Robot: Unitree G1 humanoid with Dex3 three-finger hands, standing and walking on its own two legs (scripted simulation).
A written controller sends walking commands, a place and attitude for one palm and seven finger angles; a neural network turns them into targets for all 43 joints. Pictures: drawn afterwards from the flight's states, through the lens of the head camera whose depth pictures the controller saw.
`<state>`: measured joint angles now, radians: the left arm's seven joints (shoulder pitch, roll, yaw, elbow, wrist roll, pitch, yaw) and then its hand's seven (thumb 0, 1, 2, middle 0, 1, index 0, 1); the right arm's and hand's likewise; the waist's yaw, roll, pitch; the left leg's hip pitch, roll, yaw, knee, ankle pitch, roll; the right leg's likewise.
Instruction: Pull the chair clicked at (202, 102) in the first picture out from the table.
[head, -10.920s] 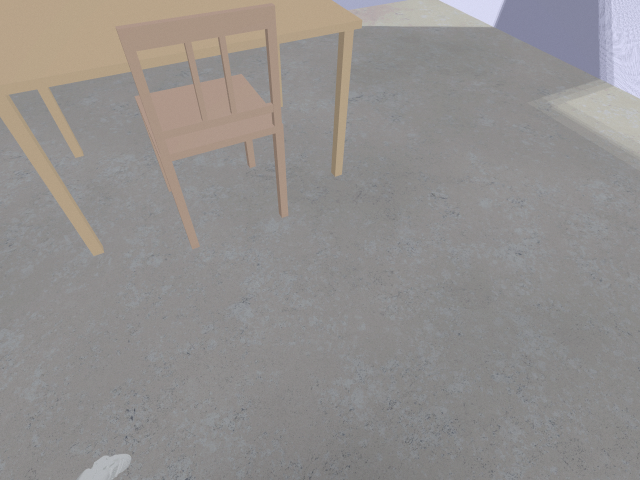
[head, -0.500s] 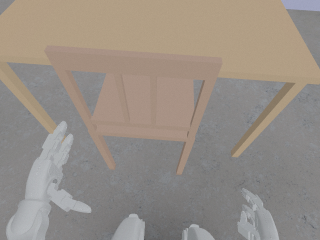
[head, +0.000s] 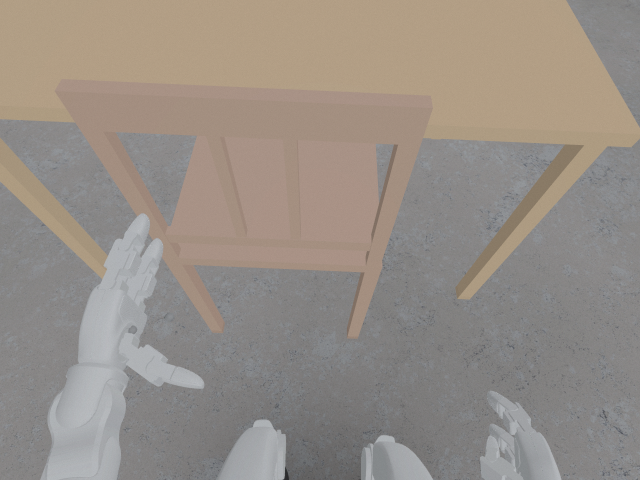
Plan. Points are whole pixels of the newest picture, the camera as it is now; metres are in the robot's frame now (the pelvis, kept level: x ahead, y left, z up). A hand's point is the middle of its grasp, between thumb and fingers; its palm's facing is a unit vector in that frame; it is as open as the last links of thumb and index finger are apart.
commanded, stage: aim the fingers beside a spindle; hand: left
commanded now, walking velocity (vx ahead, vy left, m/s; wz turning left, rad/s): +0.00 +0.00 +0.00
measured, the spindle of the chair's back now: (230, 190) +0.51 +0.16 -0.01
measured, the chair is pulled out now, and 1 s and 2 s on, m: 0.00 0.00 0.00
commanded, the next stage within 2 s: none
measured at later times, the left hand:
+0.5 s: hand (213, 287) +0.34 +0.15 +0.01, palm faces -0.04 -1.00 -0.01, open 16.9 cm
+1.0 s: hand (229, 269) +0.37 +0.14 +0.01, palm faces -0.01 -1.00 -0.05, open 16.9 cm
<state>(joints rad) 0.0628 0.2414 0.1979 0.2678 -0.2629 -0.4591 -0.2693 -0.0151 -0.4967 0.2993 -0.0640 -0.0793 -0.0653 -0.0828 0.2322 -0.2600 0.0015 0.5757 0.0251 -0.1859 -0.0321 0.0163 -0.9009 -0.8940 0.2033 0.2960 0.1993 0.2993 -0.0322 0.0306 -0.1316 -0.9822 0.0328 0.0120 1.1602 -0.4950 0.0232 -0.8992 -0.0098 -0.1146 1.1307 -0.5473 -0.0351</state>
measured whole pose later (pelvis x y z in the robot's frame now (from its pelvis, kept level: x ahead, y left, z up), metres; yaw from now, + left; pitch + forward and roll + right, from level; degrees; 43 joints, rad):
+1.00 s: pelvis -0.01 +0.01 -0.02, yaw -1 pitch +22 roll -2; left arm -0.28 0.18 0.11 0.55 -0.12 -0.49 -0.04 -0.01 -0.50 0.30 -0.06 -0.08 -0.07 -0.08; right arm 0.24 -0.25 0.00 0.58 0.01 -0.01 0.02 0.01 -0.90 -0.89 0.20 0.30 0.20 0.30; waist -0.05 0.04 -0.15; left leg -1.11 0.03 0.04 1.24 -0.52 0.03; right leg -1.05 -0.02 -0.09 1.23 -0.57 -0.03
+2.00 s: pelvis -0.01 +0.01 -0.02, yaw -1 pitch +22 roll -2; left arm -0.28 0.18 0.10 0.57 -0.14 -0.49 -0.07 -0.01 -0.50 0.30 -0.06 -0.08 -0.06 -0.08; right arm 0.24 -0.25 0.00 0.58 0.01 0.00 0.02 0.01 -0.90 -0.89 0.20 0.30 0.20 0.30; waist -0.05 0.04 -0.16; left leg -1.11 0.03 0.03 1.25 -0.52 0.05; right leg -1.04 -0.02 -0.09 1.22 -0.56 -0.02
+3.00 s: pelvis -0.01 +0.00 -0.02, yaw -1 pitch +22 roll -2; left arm -0.32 0.20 0.11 0.61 -0.13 -0.48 -0.05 -0.01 -0.50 0.30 -0.06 -0.08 -0.06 -0.08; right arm 0.22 -0.25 0.01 0.58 0.01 0.01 0.02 0.01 -0.90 -0.89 0.20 0.30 0.20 0.30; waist -0.06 0.03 -0.16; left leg -1.13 0.03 0.02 1.26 -0.52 0.03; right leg -1.05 -0.01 -0.10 1.24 -0.57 -0.03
